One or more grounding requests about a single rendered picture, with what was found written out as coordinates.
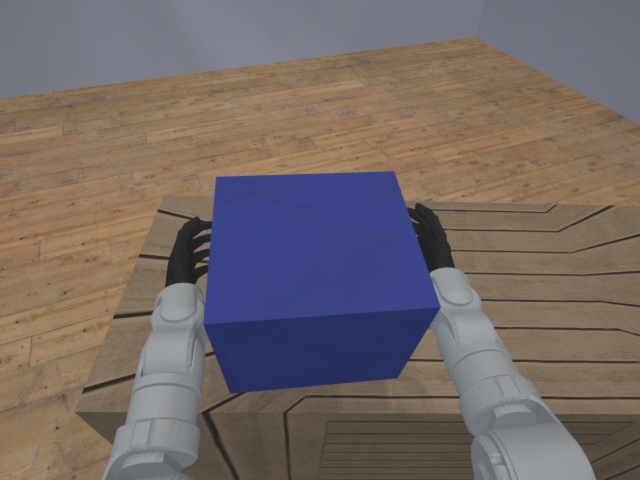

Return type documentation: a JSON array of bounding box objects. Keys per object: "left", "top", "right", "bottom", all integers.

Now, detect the left robot forearm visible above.
[{"left": 101, "top": 283, "right": 209, "bottom": 480}]

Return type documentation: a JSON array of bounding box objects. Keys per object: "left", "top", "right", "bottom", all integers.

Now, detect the carton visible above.
[{"left": 203, "top": 171, "right": 441, "bottom": 394}]

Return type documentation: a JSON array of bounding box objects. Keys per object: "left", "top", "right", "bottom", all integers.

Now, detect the right robot forearm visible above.
[{"left": 429, "top": 267, "right": 596, "bottom": 480}]

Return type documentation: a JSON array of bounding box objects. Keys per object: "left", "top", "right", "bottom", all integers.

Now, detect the robot right hand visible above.
[{"left": 407, "top": 203, "right": 455, "bottom": 273}]

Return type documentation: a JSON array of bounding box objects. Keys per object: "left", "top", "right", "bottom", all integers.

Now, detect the robot left hand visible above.
[{"left": 165, "top": 216, "right": 212, "bottom": 288}]

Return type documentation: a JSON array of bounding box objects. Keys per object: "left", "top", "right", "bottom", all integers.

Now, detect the pedestal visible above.
[{"left": 74, "top": 195, "right": 640, "bottom": 480}]

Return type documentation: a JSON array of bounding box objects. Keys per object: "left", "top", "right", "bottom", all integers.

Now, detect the right robot upper arm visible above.
[{"left": 471, "top": 422, "right": 593, "bottom": 480}]

